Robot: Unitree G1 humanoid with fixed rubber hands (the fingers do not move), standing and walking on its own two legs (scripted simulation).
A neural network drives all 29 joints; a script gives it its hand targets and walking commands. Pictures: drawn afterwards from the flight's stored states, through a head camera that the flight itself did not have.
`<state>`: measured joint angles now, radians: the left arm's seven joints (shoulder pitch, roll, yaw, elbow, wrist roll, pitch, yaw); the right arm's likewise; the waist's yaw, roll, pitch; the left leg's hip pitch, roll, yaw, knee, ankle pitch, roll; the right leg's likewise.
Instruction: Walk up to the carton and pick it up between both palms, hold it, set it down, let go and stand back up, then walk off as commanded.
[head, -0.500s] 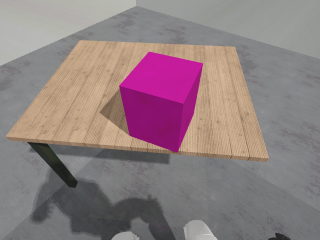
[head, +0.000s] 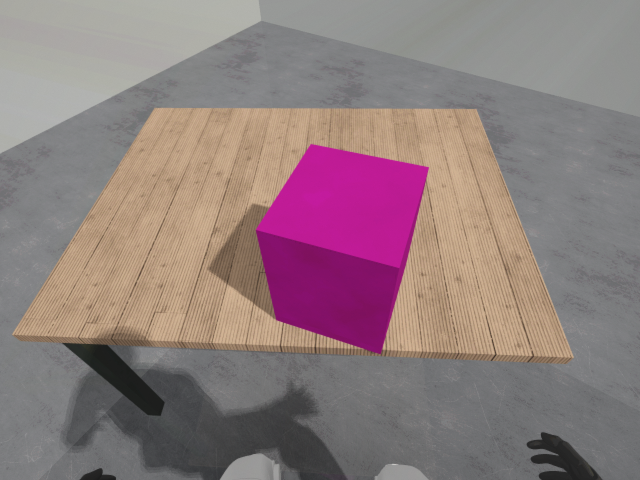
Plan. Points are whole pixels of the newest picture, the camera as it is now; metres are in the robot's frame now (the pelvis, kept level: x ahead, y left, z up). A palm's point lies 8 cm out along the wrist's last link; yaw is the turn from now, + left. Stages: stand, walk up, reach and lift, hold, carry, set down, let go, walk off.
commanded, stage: walk up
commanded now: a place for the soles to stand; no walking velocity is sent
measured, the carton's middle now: (346, 250) +0.47 -0.05 -0.04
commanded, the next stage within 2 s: none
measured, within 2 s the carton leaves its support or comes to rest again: neither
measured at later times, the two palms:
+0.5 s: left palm out of the picture +0.15 +0.32 -0.09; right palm out of the picture +0.12 -0.30 -0.08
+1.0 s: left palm (105, 461) +0.17 +0.29 -0.09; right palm (586, 474) +0.14 -0.32 -0.09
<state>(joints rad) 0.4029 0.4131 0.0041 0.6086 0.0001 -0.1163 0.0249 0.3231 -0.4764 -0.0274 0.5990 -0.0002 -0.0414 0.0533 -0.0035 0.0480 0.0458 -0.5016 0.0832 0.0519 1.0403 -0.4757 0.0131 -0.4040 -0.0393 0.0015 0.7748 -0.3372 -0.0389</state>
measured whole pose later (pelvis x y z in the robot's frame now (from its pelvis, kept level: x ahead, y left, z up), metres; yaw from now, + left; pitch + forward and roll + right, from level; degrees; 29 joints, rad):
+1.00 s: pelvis +0.05 +0.00 -0.02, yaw -5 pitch -1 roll +2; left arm 0.35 0.41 0.00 0.61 0.00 -0.08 0.01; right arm 0.31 -0.46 -0.03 0.60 0.00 -0.08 0.01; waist 0.00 -0.01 0.05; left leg -0.44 0.05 0.04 0.93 -0.49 0.01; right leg -0.54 0.01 0.03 0.94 -0.39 -0.03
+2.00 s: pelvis +0.02 +0.00 -0.02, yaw -6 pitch -2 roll +1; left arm 0.28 0.41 0.00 0.61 0.00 -0.01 0.00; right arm 0.33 -0.46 -0.03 0.60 0.00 -0.06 -0.02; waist 0.00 -0.02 0.09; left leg -0.44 0.03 0.02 0.92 -0.44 0.01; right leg -0.50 0.03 0.03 0.94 -0.41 -0.03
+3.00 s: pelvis +0.02 +0.03 +0.01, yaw -3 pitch -7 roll -3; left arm 0.08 0.41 0.00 0.53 0.01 0.13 -0.04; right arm 0.25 -0.20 -0.10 0.73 -0.01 -0.38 -0.05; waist 0.00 -0.02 0.11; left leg -0.26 0.03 -0.03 0.72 -0.34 -0.01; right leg -0.24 0.02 -0.02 0.61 -0.26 -0.03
